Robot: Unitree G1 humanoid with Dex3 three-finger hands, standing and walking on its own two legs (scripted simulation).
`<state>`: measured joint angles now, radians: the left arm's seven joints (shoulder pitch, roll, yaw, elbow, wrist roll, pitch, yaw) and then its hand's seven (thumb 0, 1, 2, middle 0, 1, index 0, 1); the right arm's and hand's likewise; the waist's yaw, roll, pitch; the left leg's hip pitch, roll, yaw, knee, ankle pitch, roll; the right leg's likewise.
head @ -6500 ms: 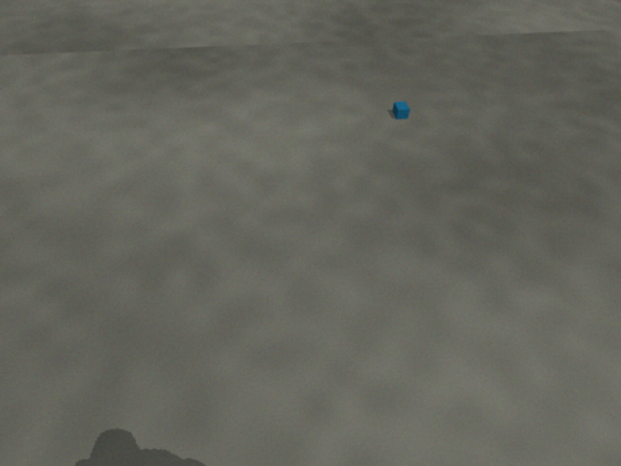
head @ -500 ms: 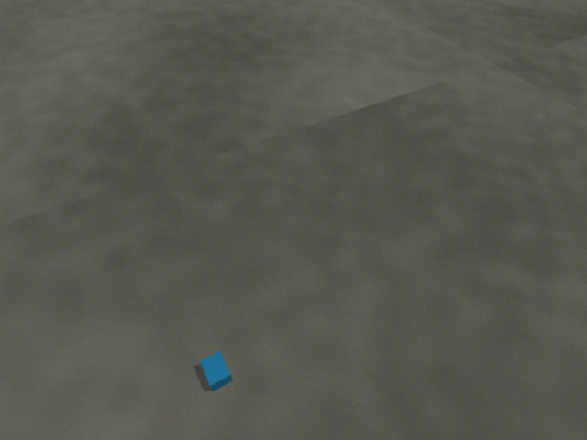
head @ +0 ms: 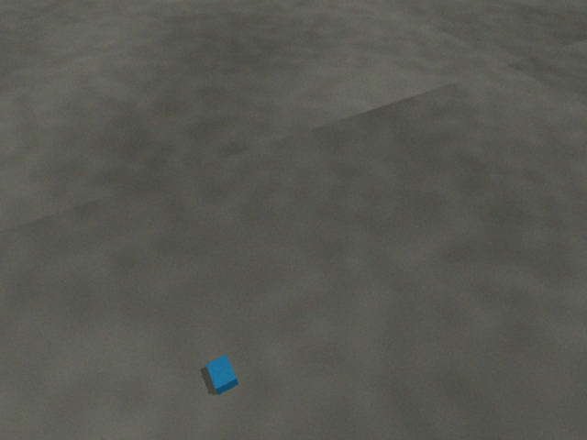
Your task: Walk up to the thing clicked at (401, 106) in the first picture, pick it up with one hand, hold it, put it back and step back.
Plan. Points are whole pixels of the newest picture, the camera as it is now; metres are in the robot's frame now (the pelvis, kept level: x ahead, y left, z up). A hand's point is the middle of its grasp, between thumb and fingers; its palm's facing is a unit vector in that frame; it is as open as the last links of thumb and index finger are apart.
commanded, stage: walk up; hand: left
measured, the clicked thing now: (222, 374) +0.46 +0.24 -0.75
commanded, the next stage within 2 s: stand in 0.52 s
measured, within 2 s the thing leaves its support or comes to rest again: neither
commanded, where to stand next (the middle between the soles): +0.07 +0.00 m, yaw +0 degrees
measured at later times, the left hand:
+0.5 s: hand out of the picture +0.09 +0.25 -0.15, palm faces -0.01 -0.94 -0.33, open 7.4 cm
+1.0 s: hand out of the picture +0.08 +0.25 -0.16, palm faces -0.03 -0.94 -0.34, open 7.4 cm
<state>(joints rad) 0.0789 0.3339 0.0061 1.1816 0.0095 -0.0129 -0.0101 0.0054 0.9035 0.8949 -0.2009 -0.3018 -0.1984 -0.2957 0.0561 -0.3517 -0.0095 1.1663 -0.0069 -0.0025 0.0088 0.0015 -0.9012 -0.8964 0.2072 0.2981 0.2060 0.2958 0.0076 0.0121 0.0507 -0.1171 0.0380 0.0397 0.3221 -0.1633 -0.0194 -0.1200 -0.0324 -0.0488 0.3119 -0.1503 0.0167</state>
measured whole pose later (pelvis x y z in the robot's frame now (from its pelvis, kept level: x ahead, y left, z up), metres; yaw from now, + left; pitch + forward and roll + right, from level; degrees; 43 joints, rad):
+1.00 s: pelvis +0.01 -0.01 +0.00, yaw +0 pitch -2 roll +0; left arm 0.10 0.35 -0.01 1.14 0.01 -0.01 -0.01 0.01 0.90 0.89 -0.20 -0.30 -0.20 -0.30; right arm 0.10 -0.35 0.00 1.15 -0.01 0.00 0.01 0.00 -0.90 -0.90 0.21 0.30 0.21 0.30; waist 0.00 0.01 0.05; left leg -0.11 0.05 0.03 0.31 -0.17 -0.03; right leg -0.12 -0.03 -0.06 0.32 -0.17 0.01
